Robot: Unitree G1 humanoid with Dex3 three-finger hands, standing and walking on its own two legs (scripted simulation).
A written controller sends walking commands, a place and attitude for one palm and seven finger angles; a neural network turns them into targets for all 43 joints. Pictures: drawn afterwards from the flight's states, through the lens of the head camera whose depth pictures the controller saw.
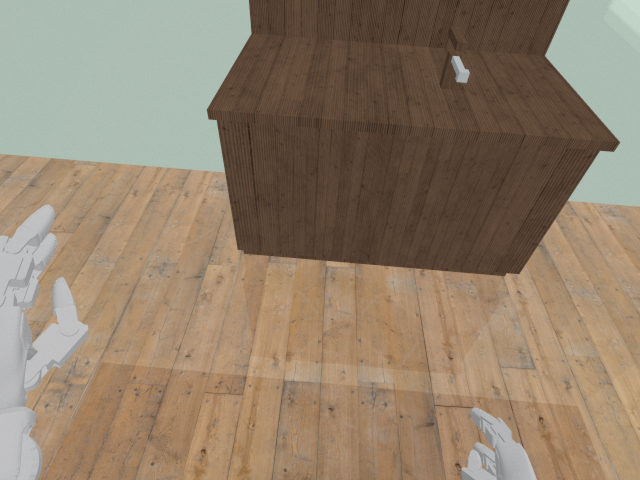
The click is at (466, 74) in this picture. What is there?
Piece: tap's lever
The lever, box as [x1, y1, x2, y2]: [455, 69, 469, 82]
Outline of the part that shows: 458,69 455,78 456,81 466,82 469,73 468,70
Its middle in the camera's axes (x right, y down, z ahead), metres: +0.40 -0.46 +1.08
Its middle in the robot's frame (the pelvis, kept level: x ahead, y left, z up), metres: +1.14 -0.32 +0.04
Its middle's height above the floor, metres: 0.81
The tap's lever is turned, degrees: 0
